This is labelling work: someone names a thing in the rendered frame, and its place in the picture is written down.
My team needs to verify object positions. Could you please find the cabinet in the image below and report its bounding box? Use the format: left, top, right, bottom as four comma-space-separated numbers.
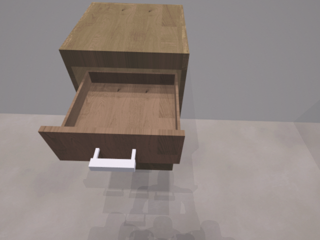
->
59, 2, 190, 171

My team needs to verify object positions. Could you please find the handle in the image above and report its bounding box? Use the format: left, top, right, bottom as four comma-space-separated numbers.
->
88, 148, 136, 172

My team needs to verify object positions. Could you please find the drawer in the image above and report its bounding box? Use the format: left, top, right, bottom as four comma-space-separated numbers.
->
38, 70, 185, 164

